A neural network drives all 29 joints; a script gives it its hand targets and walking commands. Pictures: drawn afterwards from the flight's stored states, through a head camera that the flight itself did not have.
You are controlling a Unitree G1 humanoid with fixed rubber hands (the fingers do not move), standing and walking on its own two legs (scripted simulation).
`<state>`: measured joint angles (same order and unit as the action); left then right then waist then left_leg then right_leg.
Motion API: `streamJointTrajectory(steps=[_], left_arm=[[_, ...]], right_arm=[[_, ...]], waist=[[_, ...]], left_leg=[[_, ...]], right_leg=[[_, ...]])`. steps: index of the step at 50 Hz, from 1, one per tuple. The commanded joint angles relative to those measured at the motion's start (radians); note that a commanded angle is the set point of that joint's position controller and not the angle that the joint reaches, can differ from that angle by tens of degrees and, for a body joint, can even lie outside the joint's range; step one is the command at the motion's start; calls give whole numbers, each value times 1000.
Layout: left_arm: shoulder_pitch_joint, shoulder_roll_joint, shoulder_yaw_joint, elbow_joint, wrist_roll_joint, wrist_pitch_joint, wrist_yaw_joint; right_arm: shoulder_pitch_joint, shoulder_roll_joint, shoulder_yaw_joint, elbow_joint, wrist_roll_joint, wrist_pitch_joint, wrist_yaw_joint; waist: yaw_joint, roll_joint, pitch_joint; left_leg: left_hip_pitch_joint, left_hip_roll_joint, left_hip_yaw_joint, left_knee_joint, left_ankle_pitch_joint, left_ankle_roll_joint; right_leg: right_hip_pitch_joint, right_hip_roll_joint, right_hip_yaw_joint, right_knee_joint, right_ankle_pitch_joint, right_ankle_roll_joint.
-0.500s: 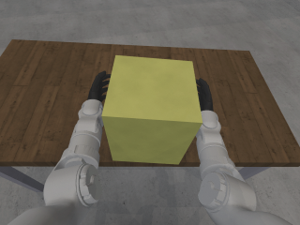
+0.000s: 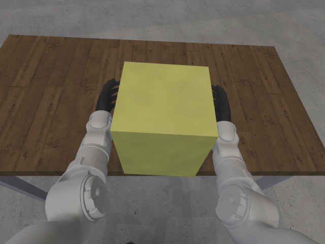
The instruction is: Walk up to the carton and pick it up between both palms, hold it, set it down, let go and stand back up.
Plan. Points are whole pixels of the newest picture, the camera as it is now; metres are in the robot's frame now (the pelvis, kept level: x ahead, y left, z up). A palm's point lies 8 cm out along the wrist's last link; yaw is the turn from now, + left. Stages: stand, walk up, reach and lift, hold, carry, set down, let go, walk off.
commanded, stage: set down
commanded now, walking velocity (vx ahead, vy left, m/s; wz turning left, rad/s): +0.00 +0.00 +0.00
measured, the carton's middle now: (162, 124) +0.40 +0.01 +0.00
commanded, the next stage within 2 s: none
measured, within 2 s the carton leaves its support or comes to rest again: neither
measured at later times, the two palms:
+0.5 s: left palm (105, 109) +0.42 +0.16 +0.04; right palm (222, 118) +0.41 -0.14 +0.04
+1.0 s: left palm (105, 110) +0.41 +0.16 +0.04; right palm (222, 119) +0.40 -0.14 +0.04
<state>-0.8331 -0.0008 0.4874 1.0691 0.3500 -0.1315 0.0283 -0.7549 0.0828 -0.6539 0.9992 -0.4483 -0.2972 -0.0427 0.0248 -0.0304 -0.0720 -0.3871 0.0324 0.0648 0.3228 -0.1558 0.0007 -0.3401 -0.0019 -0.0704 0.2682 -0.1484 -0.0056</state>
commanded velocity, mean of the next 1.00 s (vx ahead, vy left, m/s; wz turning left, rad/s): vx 0.00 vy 0.00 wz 0.00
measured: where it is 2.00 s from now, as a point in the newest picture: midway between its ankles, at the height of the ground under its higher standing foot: outside the picture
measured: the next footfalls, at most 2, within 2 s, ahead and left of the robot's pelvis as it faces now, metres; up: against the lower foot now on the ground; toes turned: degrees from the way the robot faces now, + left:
none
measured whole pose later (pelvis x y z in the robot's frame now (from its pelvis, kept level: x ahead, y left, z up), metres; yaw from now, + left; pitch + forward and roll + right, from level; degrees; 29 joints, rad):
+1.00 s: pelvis +0.00 +0.00 +0.00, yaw +0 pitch +12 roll +0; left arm -0.83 -0.05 0.58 0.98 0.45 -0.14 -0.03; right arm -0.74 0.12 -0.72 0.91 -0.51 -0.30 0.01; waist 0.02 -0.04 -0.03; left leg -0.37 0.03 0.08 0.30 -0.14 0.01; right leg -0.33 -0.01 -0.08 0.27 -0.15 0.00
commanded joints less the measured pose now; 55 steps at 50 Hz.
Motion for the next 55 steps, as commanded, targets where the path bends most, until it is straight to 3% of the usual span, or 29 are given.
streamJointTrajectory(steps=[1,10,55], left_arm=[[-578,-486,-192,-53,26,-52,-91],[-561,-468,-149,-48,50,-48,-96],[-421,-429,-62,-98,133,-27,-104]], right_arm=[[-598,500,297,2,-58,-45,127],[-576,502,265,-8,-77,-33,129],[-449,475,198,-42,-115,-5,146]], waist=[[13,29,-598],[15,18,-560],[16,7,-434]], left_leg=[[187,-1,58,22,453,-29],[164,-4,68,2,398,-15],[194,-6,54,5,382,16]], right_leg=[[364,-1,-28,86,493,35],[374,-7,-22,76,452,43],[260,-2,-30,48,305,45]])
